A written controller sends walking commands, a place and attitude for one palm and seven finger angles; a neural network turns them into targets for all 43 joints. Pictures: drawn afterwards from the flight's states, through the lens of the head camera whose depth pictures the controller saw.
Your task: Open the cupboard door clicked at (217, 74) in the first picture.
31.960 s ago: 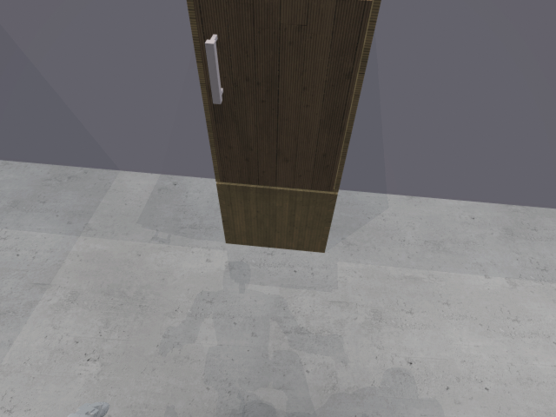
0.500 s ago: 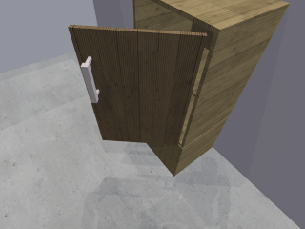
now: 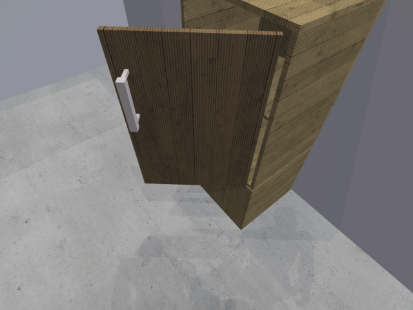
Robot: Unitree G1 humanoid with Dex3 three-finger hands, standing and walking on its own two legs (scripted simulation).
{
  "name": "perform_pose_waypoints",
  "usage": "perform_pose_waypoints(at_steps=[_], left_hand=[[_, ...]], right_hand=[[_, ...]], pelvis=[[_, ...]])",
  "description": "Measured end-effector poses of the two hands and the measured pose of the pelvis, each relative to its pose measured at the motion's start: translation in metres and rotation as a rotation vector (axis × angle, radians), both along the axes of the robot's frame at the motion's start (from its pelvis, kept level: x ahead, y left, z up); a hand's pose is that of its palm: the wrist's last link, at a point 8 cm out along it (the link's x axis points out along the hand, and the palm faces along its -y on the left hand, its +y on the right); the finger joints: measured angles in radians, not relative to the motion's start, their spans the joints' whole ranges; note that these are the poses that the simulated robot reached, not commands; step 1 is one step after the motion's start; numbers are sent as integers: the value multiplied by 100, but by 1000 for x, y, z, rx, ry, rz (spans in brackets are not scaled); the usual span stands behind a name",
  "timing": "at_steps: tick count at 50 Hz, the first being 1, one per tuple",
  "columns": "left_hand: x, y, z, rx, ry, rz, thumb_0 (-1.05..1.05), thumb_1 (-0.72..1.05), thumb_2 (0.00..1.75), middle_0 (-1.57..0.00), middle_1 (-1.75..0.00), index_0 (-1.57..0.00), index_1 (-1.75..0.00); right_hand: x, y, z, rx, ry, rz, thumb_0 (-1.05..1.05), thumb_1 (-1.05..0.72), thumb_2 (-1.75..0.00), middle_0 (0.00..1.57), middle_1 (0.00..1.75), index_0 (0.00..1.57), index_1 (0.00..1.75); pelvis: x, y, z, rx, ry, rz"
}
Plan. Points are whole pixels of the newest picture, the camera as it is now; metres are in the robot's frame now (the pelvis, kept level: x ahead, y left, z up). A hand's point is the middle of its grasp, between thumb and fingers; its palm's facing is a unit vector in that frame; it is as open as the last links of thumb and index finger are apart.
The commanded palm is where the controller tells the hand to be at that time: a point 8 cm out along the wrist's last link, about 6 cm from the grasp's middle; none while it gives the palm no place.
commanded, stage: raise the hand with hooked fingers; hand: left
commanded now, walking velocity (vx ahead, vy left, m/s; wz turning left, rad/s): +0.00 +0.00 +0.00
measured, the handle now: (130, 101) +0.57 +0.24 +0.07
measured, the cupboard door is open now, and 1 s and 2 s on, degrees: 50 50 50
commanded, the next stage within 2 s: none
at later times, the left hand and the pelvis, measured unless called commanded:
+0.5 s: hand (107, 303) +0.14 +0.19 -0.05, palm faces +0.07 -1.00 -0.01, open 8.6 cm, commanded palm +0.13 +0.25 -0.03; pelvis -0.04 -0.04 -0.07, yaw +3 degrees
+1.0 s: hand (80, 266) +0.18 +0.24 +0.01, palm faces +0.05 -1.00 -0.05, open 11.6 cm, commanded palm +0.16 +0.29 +0.02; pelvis -0.04 -0.01 -0.05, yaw +2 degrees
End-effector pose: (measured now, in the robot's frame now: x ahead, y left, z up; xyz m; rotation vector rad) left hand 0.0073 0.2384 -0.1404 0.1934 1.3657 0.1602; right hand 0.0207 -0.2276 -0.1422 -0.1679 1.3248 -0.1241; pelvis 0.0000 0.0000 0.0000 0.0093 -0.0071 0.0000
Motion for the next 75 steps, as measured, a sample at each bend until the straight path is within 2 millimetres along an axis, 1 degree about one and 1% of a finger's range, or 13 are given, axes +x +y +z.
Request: perform_pose_waypoints(at_steps=[5, 6, 12, 16, 20, 25, 30, 36, 42, 47, 55, 64, 75], left_hand=[[-6, -2, 0, 5, 17, 4, 0, 91, 90, -20, -30, -20, -30], [2, -2, 5, 0, -38, 60, 1, 91, 89, -20, -30, -20, -30], [116, 1, 107, 41, -857, 124, 2, 87, 88, -21, -33, -21, -32], [155, -2, 143, -25, -1254, 9, 1, 80, 85, -21, -37, -21, -36], [147, -6, 129, -111, -1375, -173, 0, 72, 82, -21, -42, -21, -42], [110, 8, 96, -146, -1277, -92, 1, 61, 77, -23, -49, -23, -49], [98, 18, 110, -68, -1340, -67, 1, 49, 72, -23, -56, -23, -56], [129, 23, 128, -124, -1350, -175, 1, 35, 66, -24, -65, -24, -65], [148, 38, 144, -140, -1297, -164, 1, 21, 60, -25, -74, -25, -74], [151, 48, 155, -117, -1325, -147, 1, 10, 55, -26, -82, -26, -81], [160, 60, 160, -132, -1340, -149, 0, -9, 47, -27, -94, -27, -93], [176, 76, 183, -121, -1369, -142, 0, -30, 38, -29, -107, -29, -107], [191, 93, 209, -111, -1374, -128, -1, -47, 31, -30, -118, -30, -118]], right_hand=[[0, -5, 0, -4, 8, 1, 0, -92, -89, 20, 30, 20, 30], [4, -7, 3, -10, -22, -5, 0, -91, -89, 20, 30, 20, 30], [60, -22, 25, -69, -411, 11, 1, -91, -89, 20, 30, 20, 30], [106, -35, 37, -79, -621, 60, 1, -91, -89, 20, 30, 20, 30], [143, -46, 43, -90, -783, 125, 1, -91, -89, 20, 30, 20, 30], [166, -49, 44, -112, -869, 177, 1, -91, -89, 20, 30, 20, 30], [160, -39, 28, -108, -819, 216, 1, -91, -90, 20, 30, 20, 30], [124, -24, 3, -59, -695, 177, 1, -91, -89, 20, 30, 20, 30], [86, -22, 3, -47, -623, 96, 1, -90, -89, 20, 30, 21, 30], [70, -28, 10, -79, -597, 84, 1, -90, -89, 20, 30, 21, 30], [82, -29, 30, -135, -629, 113, 1, -91, -89, 20, 30, 20, 30], [116, -4, 53, -101, -723, 157, 1, -91, -89, 20, 30, 20, 30], [128, 13, 57, -51, -725, 186, 1, -90, -89, 20, 30, 21, 30]], pelvis=[[0, -2, 1, -6, 3, 0], [-1, -3, 0, -9, 6, 6], [-10, -10, -8, -3, 39, 53], [-24, -19, -26, -6, 119, 42], [-37, -28, -54, -7, 176, 34], [-43, -35, -74, -20, 195, 45], [-44, -38, -80, -50, 193, 63], [-48, -37, -75, -63, 186, 65], [-46, -28, -61, -52, 181, 44], [-44, -18, -54, -46, 177, 38], [-42, -6, -47, -50, 153, 39], [-37, 1, -37, -56, 120, 48], [-32, 0, -28, -53, 93, 53]])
